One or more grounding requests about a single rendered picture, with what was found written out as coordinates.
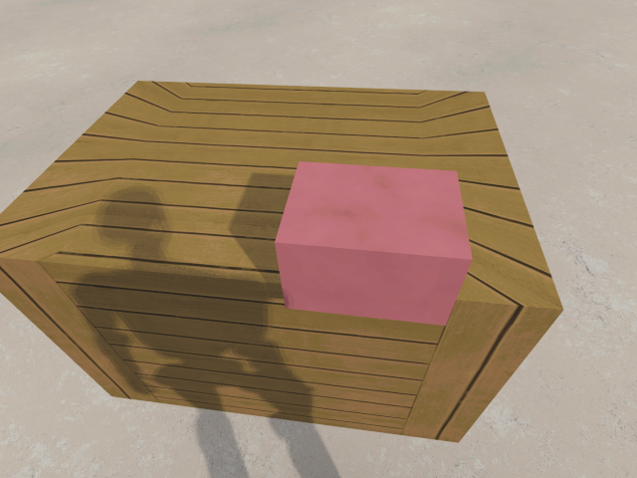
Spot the carton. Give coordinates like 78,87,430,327
275,161,473,326

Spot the pedestal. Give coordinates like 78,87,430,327
0,81,563,443

